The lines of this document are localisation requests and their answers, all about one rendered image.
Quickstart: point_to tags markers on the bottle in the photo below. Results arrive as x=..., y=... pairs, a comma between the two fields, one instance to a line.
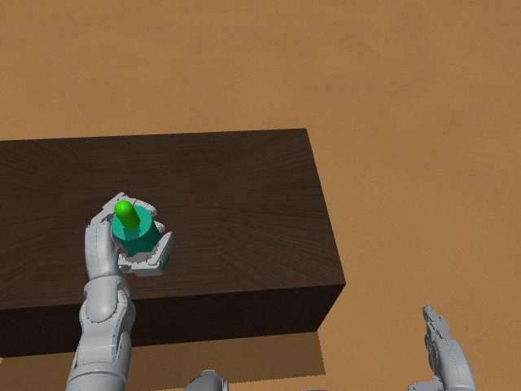
x=135, y=228

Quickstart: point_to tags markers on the left robot arm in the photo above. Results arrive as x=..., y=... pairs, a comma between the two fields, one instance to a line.
x=102, y=359

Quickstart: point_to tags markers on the right robot hand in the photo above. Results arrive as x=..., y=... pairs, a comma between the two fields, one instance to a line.
x=446, y=357

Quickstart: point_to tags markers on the left robot hand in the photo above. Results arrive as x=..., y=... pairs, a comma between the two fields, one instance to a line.
x=105, y=254

